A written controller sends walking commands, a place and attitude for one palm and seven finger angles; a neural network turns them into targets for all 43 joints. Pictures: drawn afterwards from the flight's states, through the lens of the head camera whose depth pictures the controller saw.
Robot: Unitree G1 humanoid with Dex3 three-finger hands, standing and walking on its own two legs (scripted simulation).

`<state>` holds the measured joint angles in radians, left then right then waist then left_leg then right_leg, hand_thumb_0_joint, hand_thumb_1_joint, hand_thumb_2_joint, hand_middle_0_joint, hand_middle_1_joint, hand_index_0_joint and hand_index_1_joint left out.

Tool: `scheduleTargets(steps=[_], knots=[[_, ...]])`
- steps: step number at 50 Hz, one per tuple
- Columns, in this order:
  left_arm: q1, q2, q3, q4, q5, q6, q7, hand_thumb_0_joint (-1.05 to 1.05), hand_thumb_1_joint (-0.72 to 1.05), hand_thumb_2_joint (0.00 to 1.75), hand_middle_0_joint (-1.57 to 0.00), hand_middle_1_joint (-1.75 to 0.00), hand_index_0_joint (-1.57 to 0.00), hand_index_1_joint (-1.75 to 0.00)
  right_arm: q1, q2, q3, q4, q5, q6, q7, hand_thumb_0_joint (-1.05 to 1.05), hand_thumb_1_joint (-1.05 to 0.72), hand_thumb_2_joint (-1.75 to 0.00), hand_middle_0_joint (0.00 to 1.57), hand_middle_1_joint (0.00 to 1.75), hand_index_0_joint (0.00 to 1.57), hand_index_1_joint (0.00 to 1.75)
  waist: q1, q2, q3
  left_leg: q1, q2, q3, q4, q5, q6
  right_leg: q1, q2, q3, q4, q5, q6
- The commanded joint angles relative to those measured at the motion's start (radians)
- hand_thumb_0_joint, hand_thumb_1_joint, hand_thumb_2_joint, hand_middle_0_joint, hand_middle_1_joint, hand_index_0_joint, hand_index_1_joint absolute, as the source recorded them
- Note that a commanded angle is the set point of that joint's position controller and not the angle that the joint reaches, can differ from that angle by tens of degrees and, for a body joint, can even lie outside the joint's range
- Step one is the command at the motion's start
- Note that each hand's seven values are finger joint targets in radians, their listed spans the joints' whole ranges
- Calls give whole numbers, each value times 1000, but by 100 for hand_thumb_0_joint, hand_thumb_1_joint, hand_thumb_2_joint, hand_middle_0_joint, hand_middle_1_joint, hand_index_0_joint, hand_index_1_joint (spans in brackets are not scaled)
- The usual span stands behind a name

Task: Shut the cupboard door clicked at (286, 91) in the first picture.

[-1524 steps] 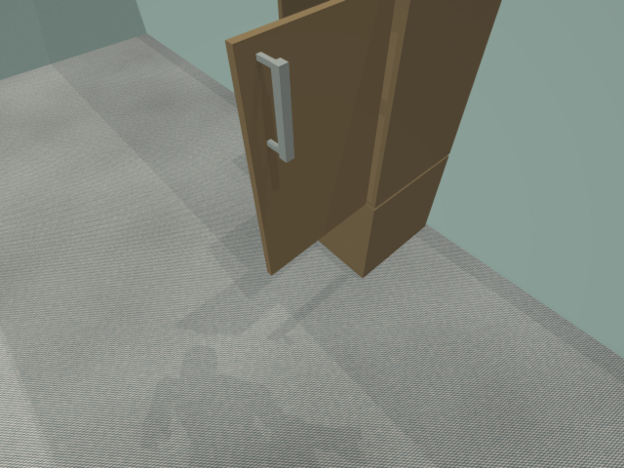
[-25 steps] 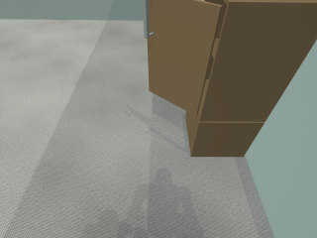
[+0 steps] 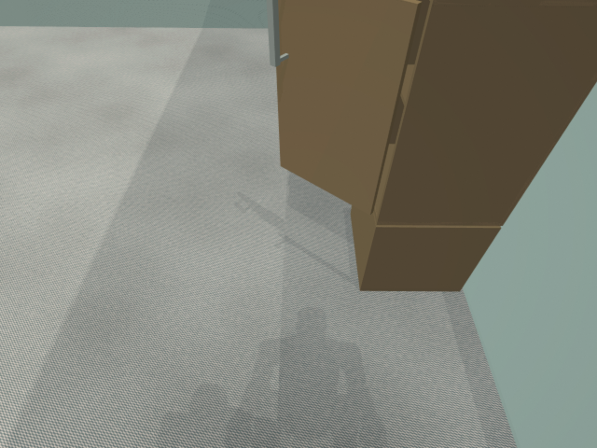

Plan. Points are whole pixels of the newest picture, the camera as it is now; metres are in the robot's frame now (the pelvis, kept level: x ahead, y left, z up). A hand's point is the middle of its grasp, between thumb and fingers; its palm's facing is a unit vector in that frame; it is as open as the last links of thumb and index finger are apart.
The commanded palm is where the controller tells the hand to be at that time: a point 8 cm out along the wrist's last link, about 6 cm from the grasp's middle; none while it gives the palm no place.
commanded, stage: look to check the result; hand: left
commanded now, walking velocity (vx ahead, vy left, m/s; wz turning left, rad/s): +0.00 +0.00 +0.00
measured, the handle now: (278, 27) +1.01 +0.10 +0.13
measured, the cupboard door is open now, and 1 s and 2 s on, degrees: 51 51 51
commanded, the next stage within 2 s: walk to a spot facing it in 0.14 s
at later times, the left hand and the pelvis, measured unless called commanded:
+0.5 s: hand out of the picture +0.01 +0.18 -0.19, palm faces +0.12 -0.97 -0.20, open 7.4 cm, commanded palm none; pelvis +0.00 +0.00 -0.01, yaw +5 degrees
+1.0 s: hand out of the picture +0.01 +0.21 -0.16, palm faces +0.37 -0.87 -0.31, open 7.4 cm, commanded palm none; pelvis -0.01 -0.03 -0.01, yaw +24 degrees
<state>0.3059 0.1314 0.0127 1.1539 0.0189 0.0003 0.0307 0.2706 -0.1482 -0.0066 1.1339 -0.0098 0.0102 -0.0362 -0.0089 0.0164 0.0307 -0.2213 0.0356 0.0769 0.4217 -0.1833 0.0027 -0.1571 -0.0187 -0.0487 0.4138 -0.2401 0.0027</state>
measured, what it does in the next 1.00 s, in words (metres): steps on the spot, turning left: right foot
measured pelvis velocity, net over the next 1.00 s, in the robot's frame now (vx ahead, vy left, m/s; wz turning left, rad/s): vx -0.01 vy -0.03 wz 0.41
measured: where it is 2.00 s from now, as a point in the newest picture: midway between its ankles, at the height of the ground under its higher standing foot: outside the picture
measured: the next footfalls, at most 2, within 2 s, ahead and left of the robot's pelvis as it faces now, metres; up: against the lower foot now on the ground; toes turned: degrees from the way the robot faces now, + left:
right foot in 0.94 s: +0.05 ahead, -0.15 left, +0.00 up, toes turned +23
left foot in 1.26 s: -0.03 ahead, +0.11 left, +0.00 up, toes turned +39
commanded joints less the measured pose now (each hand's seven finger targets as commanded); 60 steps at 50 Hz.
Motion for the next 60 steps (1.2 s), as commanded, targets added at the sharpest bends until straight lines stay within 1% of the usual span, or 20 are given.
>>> scheduleTargets(steps=[1, 16, 24, 26, 27, 28, 29, 30, 31, 33, 40, 44, 45, 46, 47, 48, 51, 54, 57, 60], knots=[[63, 112, 19, -21, -2, -16, 6, 0, 90, 90, -20, -30, -20, -30, 60, -102, -19, -27, -2, -11, -1, 0, -90, -90, 20, 30, 20, 30, -1, -19, 35, 41, 73, -90, -75, 42, 17, -80, -75, 79, -109, 37, -31], [48, 125, 30, -40, -4, -12, 9, 0, 90, 90, -20, -30, -20, -30, 48, -95, -17, -37, -4, -5, 2, 0, -90, -90, 20, 30, 20, 30, 4, -28, 38, -1, 62, -90, -35, 112, 9, -35, -98, 48, -71, 103, -27], [-23, 196, 84, -148, 10, 6, 9, 0, 90, 90, -20, -30, -20, -30, 6, -89, -51, -125, -10, 21, 20, 0, -90, -90, 20, 30, 20, 30, 1, -177, 34, -143, 5, -38, 329, -152, -12, -95, -302, 77, -62, 120, -147], [-49, 198, 92, -175, 12, 9, 9, 0, 90, 90, -20, -30, -20, -30, 17, -101, -57, -148, -8, 18, 27, 0, -90, -90, 20, 30, 20, 30, -10, -122, 22, -104, 36, -55, 238, -60, -4, -110, -292, 5, 40, 170, -116], [-45, 193, 95, -189, 8, 15, 6, 0, 90, 90, -20, -30, -20, -30, 43, -127, -59, -149, -10, 13, 28, 0, -90, -90, 20, 30, 20, 30, -19, -9, 11, -62, 86, -143, 122, 126, 27, -149, -228, -60, 146, 119, -59], [-24, 154, 90, -205, 0, 20, 4, 0, 90, 90, -20, -30, -20, -30, 72, -181, -65, -157, -21, 7, 21, 0, -90, -90, 20, 30, 20, 30, -21, 188, -1, -39, 197, -363, 10, 343, 101, -203, -106, -124, 308, -55, 15], [-67, 141, 84, -230, -2, 29, 9, 0, 90, 90, -20, -30, -20, -30, 124, -222, -75, -145, -31, 5, 9, 0, -90, -90, 20, 30, 20, 30, -61, 331, -36, 30, 286, -566, -113, 393, 179, -290, -18, -77, 531, -373, 34], [-107, 148, 84, -250, 4, 35, 9, 0, 90, 90, -20, -30, -20, -30, 156, -243, -78, -136, -31, 7, 1, 0, -90, -90, 20, 30, 20, 30, -71, 263, -69, 42, 302, -594, -139, 267, 191, -337, -29, 32, 662, -369, 19], [-126, 150, 84, -260, 6, 29, 5, 0, 90, 90, -20, -30, -20, -30, 126, -229, -79, -150, -29, 3, -2, 0, -90, -90, 20, 30, 20, 30, -48, 156, -80, 56, 288, -582, -121, 199, 195, -377, -38, 67, 706, -304, 20], [-129, 146, 84, -265, 7, 19, -5, 0, 90, 90, -20, -30, -20, -30, 61, -224, -76, -179, -28, -4, -4, 0, -90, -90, 20, 30, 20, 30, -28, 98, -80, 36, 225, -478, -104, 188, 178, -374, -43, 74, 690, -209, 39], [-128, 151, 81, -308, 3, 29, -9, 0, 90, 90, -20, -30, -20, -30, 8, -256, -94, -223, -30, 14, 6, 0, -90, -90, 20, 30, 20, 30, -24, 153, -85, -10, 144, -496, -129, 60, 156, -244, 16, 51, 412, -212, 54], [5, 185, 92, -288, 0, 26, -6, 0, 90, 90, -20, -30, -20, -30, -74, -256, -111, -266, -22, 31, 17, 0, -90, -90, 20, 30, 20, 30, 37, 138, -98, -167, 52, -466, -88, -55, 90, 32, 58, 17, 55, -75, 37], [36, 233, 101, -286, 7, 20, -1, 0, 90, 90, -20, -30, -20, -30, -78, -219, -111, -276, -13, 37, 23, 0, -90, -90, 20, 30, 20, 30, 49, 36, -87, -279, -17, -409, 11, -170, 40, 130, -29, 103, -91, -101, 5], [27, 325, 120, -305, 23, 12, 7, 0, 90, 90, -20, -30, -20, -30, -62, -167, -108, -290, -5, 36, 31, 0, -90, -90, 20, 30, 20, 30, 49, -207, -76, -441, -141, -253, 260, -302, -34, 171, -277, 397, -224, -267, -92], [-86, 340, 110, -339, 22, 19, 10, 0, 90, 90, -20, -30, -20, -30, -74, -170, -111, -300, -18, 35, 36, 0, -90, -90, 20, 30, 20, 30, 25, -254, 3, -445, -144, -173, 563, -361, -43, -24, -455, 470, -266, -257, -168], [-160, 301, 104, -355, 14, 11, 11, 0, 90, 90, -20, -30, -20, -30, -54, -187, -112, -295, -26, 42, 43, 0, -90, -90, 20, 30, 20, 30, -21, -183, 4, -414, -86, -188, 717, -325, -32, -96, -407, 397, -214, -186, -173], [-188, 228, 89, -350, 16, -12, 11, 0, 90, 90, -20, -30, -20, -30, -59, -166, -100, -289, -11, 36, 57, 0, -90, -90, 20, 30, 20, 30, -44, -221, 18, -419, -31, -125, 765, -261, -52, -8, -290, 151, -47, 353, -151], [-77, 275, 99, -325, 16, -14, 10, 0, 90, 90, -20, -30, -20, -30, -140, -140, -78, -316, -4, 34, 62, 0, -90, -90, 20, 30, 20, 30, 11, -206, -31, -347, -32, -40, 546, -277, -56, 113, -287, 63, 39, 610, -124], [-5, 305, 110, -307, 17, -11, 4, 0, 90, 90, -20, -30, -20, -30, -191, -131, -66, -339, -2, 27, 66, 0, -90, -90, 20, 30, 20, 30, 47, -229, -33, -277, -43, 15, 375, -272, -40, 144, -306, 56, 55, 612, -111], [-7, 312, 115, -305, 11, -12, -11, 0, 90, 90, -20, -30, -20, -30, -120, -154, -65, -323, -6, 11, 63, 0, -90, -90, 20, 30, 20, 30, 10, -219, -78, -75, -65, 57, 163, -187, -13, 77, -297, 11, 105, 387, -70]])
